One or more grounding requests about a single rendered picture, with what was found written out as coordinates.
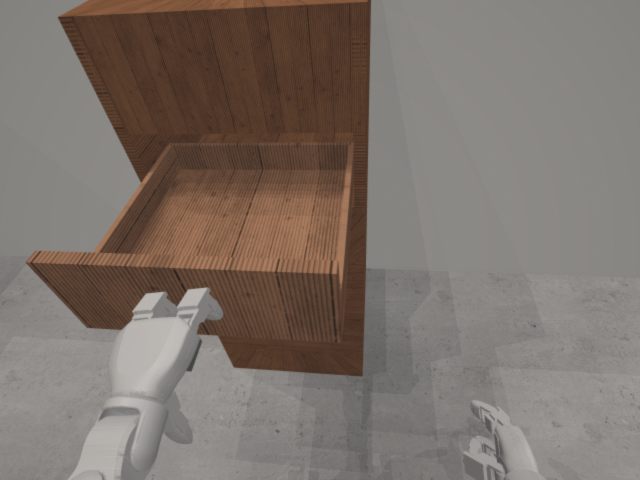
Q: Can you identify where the robot left hand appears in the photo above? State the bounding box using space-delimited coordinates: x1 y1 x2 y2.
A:
108 287 223 444

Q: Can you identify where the drawer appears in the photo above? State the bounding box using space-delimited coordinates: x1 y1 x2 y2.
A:
26 142 354 343

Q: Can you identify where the robot right hand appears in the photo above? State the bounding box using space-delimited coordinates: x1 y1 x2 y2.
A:
463 400 540 480

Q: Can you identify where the cabinet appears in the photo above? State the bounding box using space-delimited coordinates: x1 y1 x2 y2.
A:
58 0 371 376

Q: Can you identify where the left robot forearm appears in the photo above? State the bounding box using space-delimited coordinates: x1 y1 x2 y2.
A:
68 395 169 480

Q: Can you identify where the handle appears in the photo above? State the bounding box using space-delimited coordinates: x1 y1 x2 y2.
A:
186 333 202 372

